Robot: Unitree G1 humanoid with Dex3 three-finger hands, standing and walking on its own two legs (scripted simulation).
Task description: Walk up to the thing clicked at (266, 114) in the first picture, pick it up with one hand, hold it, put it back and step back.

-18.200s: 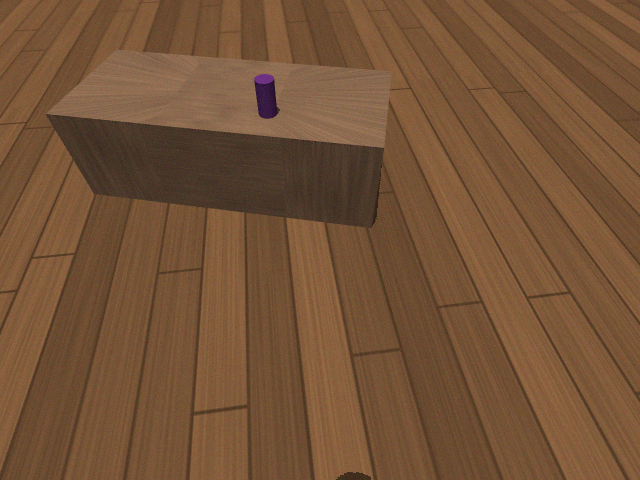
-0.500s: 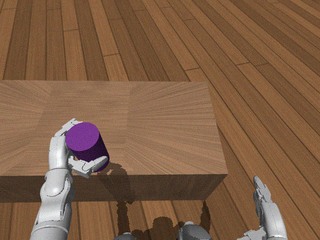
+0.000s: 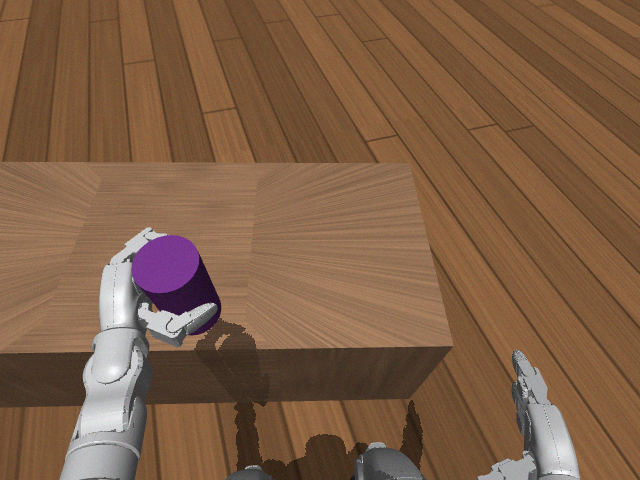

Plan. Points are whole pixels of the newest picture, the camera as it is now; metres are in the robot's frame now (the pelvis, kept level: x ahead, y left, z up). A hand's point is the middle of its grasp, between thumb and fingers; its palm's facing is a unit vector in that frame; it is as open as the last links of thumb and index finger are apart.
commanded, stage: hold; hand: left
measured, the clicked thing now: (182, 289) +0.33 +0.16 +0.04
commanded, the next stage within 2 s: crouch in 0.34 s
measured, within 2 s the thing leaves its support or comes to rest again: neither
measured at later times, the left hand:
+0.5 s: hand (169, 287) +0.34 +0.18 +0.05, palm faces +0.11 -0.99 -0.05, open 10.2 cm
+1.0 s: hand (201, 290) +0.39 +0.17 -0.07, palm faces +0.13 -0.99 -0.03, open 10.2 cm
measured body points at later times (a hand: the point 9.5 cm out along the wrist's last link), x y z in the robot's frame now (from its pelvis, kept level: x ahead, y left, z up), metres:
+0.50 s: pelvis +0.01 +0.00 +0.00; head +0.05 +0.02 +0.45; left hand +0.32 +0.23 +0.05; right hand +0.17 -0.25 -0.01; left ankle +0.00 +0.11 -0.69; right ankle +0.05 -0.13 -0.69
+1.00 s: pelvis -0.02 +0.00 -0.04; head +0.11 +0.04 +0.39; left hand +0.38 +0.22 -0.06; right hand +0.16 -0.25 -0.03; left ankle +0.00 +0.11 -0.69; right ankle +0.05 -0.13 -0.69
